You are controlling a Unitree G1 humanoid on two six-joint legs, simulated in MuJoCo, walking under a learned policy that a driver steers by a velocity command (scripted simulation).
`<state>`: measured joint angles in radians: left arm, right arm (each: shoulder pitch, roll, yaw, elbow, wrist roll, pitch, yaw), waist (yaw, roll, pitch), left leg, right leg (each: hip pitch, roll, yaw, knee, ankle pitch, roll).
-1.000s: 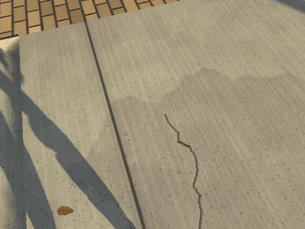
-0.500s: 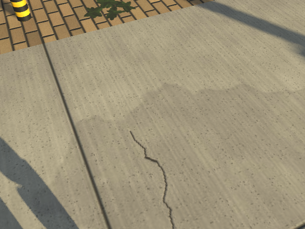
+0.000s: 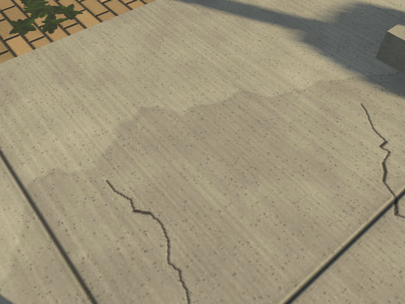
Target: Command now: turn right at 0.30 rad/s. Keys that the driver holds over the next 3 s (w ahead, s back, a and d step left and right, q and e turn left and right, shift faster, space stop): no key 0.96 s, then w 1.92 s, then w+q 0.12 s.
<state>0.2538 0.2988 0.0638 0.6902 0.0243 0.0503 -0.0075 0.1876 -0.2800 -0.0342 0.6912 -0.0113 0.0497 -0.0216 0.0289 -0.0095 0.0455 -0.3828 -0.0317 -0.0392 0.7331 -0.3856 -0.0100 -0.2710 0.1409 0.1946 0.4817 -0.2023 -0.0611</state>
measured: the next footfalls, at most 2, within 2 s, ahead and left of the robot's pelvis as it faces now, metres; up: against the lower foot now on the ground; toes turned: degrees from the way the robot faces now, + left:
left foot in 0.06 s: +0.06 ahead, +0.11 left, +0.00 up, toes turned -4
right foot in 0.36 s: -0.01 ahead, -0.10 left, +0.00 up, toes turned +2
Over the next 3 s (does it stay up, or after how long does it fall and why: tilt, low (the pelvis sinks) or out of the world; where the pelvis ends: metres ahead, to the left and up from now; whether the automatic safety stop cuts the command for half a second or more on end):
stays up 0.98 0.00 0.00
